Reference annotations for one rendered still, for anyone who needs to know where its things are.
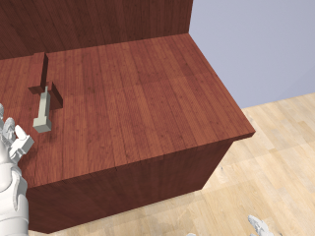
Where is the robot left forearm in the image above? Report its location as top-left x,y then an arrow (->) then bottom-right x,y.
0,163 -> 30,236

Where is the counter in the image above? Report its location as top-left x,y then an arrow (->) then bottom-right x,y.
0,0 -> 256,234

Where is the left robot hand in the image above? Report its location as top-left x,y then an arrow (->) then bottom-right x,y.
0,103 -> 34,166

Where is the right robot hand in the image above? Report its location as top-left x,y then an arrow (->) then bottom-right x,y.
248,214 -> 275,236

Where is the tap lever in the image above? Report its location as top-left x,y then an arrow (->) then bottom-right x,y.
32,86 -> 52,133

